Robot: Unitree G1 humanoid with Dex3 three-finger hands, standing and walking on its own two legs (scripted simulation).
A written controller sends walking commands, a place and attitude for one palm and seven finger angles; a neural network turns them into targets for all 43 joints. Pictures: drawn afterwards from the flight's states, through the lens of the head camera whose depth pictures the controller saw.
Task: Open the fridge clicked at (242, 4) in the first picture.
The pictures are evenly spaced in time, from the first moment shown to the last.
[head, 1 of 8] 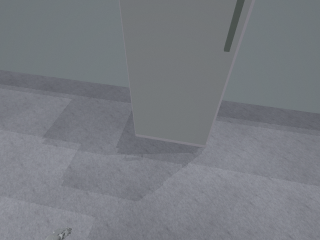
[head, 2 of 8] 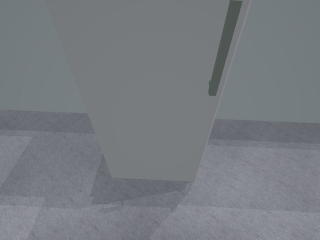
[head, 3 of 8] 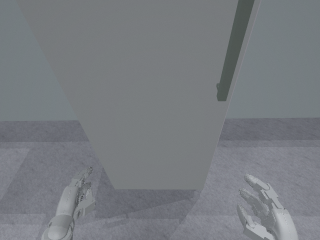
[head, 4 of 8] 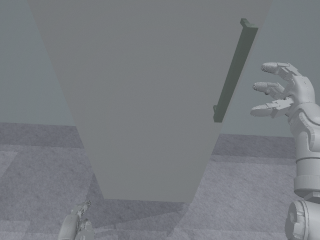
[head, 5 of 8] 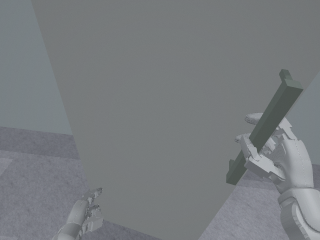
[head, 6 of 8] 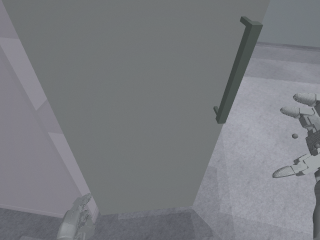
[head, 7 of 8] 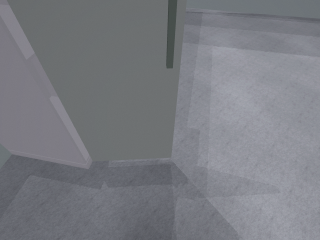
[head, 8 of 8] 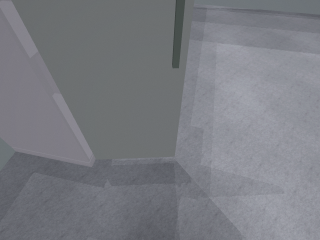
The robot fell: no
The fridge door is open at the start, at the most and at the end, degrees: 0 80 75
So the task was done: yes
